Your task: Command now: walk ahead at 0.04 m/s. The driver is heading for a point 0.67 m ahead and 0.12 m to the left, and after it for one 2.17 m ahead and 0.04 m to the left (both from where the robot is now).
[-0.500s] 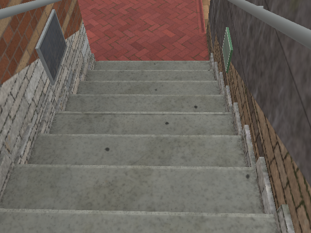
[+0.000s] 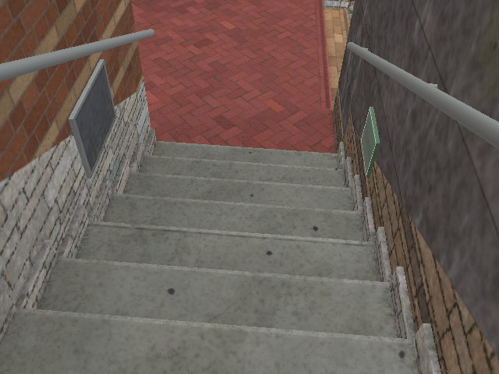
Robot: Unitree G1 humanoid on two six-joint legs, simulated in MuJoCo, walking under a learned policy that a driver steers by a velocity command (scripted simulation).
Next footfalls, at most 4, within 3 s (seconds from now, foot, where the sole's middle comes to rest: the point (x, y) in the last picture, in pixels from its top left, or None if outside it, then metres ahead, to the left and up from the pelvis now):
1.16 left None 0.40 0.21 -0.93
1.70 right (271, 367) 0.69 -0.07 -1.08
2.24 left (214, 299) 1.02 0.15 -1.23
2.66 right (273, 299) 1.03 -0.09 -1.23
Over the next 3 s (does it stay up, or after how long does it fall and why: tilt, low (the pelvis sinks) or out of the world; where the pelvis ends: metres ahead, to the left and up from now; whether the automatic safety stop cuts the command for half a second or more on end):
stays up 1.00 0.04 -0.46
